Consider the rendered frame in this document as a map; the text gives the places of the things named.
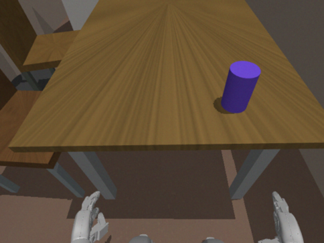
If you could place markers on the can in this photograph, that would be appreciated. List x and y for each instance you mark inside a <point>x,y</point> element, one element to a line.
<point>240,83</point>

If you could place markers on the left robot hand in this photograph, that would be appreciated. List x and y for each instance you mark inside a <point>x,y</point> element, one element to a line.
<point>84,220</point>

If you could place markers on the right robot hand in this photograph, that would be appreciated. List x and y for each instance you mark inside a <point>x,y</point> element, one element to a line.
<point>286,225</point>

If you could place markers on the table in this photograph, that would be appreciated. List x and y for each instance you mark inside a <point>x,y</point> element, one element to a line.
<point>149,75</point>

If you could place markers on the chair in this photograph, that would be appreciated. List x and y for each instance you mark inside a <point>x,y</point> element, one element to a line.
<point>14,107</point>
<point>28,50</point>

